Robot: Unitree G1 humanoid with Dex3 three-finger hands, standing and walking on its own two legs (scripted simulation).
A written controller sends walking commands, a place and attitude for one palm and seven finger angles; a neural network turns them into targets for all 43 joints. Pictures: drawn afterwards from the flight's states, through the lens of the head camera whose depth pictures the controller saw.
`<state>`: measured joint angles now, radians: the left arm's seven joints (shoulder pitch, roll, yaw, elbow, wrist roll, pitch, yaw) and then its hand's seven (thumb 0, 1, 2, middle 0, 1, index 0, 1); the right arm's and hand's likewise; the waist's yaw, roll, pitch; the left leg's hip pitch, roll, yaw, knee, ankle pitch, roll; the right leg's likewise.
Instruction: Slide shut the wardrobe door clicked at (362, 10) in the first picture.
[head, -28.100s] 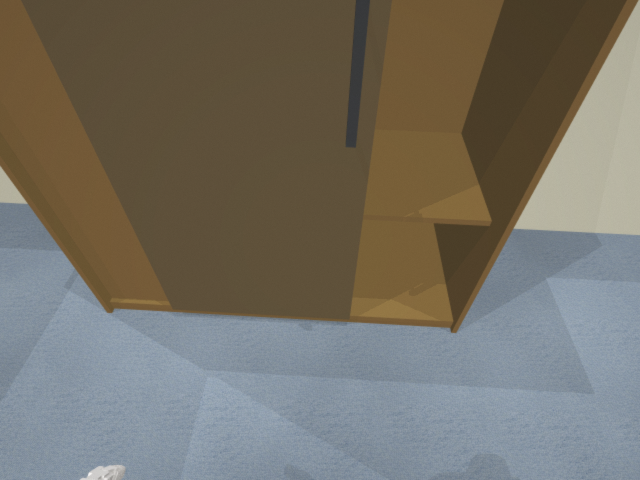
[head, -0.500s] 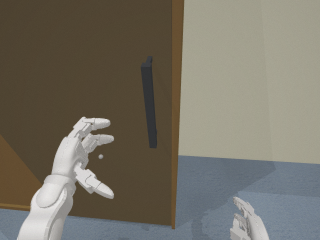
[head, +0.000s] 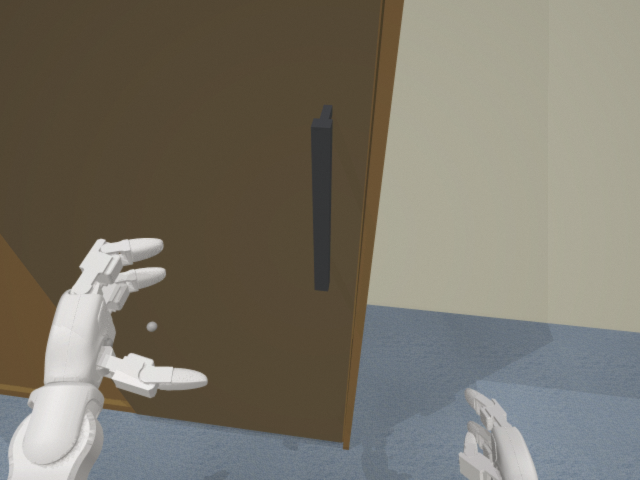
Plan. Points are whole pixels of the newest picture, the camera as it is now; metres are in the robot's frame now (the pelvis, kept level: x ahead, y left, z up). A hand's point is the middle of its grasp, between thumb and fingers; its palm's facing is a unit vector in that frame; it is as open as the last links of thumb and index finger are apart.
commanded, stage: draw the hand back to the body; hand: left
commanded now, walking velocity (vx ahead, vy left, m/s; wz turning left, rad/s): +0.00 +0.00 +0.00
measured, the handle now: (324, 208) +0.41 +0.05 +0.17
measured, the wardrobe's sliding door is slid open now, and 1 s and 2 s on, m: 0.00 0.00 0.00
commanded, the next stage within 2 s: step back with the hand held close in 0.90 s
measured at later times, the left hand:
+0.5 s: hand (75, 330) +0.20 +0.27 +0.16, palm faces +0.42 -0.83 -0.36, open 9.0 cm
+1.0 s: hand (73, 331) +0.20 +0.27 +0.16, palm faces +0.45 -0.82 -0.36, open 7.4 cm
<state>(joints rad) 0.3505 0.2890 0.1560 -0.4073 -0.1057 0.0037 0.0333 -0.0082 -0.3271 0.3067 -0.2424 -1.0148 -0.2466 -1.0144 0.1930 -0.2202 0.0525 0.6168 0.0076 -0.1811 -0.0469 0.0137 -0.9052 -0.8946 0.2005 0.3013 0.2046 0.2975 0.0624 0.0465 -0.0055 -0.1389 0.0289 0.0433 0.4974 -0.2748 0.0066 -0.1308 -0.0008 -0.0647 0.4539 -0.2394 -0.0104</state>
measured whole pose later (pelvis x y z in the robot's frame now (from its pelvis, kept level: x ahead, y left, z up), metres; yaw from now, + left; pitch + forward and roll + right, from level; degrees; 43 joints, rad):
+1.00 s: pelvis +0.00 +0.01 +0.00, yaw -1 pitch -6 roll -1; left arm 0.43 0.35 0.33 -0.37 -0.07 -0.07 0.10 0.02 0.89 0.90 -0.21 -0.30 -0.21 -0.30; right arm 0.20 -0.22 0.02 0.66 0.00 -0.15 -0.06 0.01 -0.91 -0.89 0.20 0.30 0.21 0.30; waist 0.08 0.05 0.02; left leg -0.07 0.02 0.06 0.44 -0.26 0.02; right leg -0.07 -0.01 -0.05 0.40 -0.22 0.00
